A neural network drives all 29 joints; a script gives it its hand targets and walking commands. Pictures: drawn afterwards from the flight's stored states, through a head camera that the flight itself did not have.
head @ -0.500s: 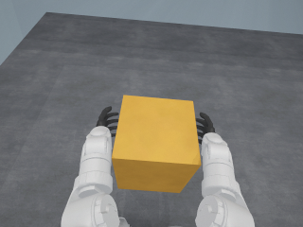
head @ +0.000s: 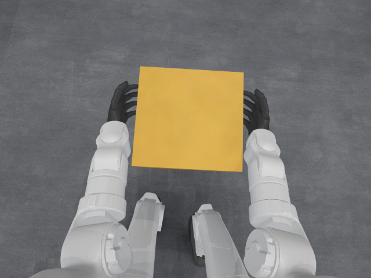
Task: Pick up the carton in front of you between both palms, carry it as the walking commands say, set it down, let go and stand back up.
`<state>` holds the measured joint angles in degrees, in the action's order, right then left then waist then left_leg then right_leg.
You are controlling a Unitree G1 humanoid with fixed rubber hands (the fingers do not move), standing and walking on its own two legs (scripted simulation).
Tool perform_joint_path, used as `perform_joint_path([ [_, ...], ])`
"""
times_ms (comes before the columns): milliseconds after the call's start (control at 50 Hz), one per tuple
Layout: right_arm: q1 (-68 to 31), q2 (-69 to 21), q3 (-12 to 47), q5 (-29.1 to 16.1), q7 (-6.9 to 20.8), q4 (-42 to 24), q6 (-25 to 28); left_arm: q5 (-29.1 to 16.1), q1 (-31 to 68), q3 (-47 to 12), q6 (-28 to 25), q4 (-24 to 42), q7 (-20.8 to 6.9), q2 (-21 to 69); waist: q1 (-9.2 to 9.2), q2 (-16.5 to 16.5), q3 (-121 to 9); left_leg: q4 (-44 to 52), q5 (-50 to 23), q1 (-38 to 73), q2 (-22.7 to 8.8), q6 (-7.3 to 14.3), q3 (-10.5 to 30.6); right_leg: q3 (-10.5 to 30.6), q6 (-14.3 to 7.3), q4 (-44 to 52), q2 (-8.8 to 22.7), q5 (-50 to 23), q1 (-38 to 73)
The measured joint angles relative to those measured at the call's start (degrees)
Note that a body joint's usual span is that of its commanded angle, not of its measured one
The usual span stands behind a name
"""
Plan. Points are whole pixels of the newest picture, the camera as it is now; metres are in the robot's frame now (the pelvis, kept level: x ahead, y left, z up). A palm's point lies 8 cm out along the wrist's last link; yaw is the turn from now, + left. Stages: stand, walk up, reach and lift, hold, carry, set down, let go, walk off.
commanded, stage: set down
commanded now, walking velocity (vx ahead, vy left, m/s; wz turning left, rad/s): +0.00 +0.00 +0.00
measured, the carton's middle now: (187, 129) +0.42 +0.01 -0.15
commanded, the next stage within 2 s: none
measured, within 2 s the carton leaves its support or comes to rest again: neither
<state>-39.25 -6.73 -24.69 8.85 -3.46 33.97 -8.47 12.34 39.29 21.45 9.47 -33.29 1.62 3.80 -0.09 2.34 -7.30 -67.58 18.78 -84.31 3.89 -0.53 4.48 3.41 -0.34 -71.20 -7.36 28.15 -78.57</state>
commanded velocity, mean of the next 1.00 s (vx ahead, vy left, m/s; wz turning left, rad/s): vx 0.00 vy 0.00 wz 0.00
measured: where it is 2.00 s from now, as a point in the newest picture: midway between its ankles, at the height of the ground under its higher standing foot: (173, 239)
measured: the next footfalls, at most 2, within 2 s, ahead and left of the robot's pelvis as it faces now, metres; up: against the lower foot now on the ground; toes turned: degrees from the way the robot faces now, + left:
none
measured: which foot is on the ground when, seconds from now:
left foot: down 0.00-1.00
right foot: down 0.00-1.00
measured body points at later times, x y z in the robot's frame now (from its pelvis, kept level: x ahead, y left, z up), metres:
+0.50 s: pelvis -0.03 +0.01 -0.13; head +0.26 +0.04 +0.21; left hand +0.46 +0.18 -0.25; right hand +0.46 -0.13 -0.24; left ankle +0.09 +0.11 -0.61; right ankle +0.03 -0.11 -0.61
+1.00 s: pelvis -0.05 +0.01 -0.24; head +0.31 +0.03 +0.04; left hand +0.49 +0.19 -0.40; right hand +0.49 -0.12 -0.39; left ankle +0.09 +0.11 -0.61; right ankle +0.03 -0.11 -0.61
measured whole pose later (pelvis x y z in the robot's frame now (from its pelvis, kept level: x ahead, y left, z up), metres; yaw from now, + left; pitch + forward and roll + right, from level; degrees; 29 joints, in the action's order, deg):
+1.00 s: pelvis -0.05 +0.01 -0.24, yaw -6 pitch +42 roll -4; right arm -73.9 4.2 -22.8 3.4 -10.1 49.0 -11.7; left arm 6.8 73.9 19.4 13.5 -49.3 3.0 -12.0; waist 3.7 3.1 9.7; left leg -115.4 26.3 -131.2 4.6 -1.3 3.7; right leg 0.0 3.4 -119.1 -12.6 37.7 -124.5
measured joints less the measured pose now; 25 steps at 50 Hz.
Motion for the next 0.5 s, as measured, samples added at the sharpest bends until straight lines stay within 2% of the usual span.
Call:
perform_joint_path([
  [220,-6.4,0.3,-2.4,2.3,-1.5,4.0,-1.6,1.2,7.2,2.4,1.4,-5.8,-1.1,-2.7,0.7,-0.3,-3.5,-11.5,3.2,-14.3,0.6,-0.4,0.4,-0.9,0.4,-11.4,-0.9,3.6,-13.9],
  [500,-15.6,4.9,-0.5,-2.1,-3.1,6.1,-1.8,-2.7,16.7,-0.6,2.3,-7.6,1.2,-6.8,1.29,-0.3,0.7,-27.7,5.8,-31.3,1.6,-0.2,0.0,-1.7,2.2,-27.4,-2.2,7.3,-30.1],
])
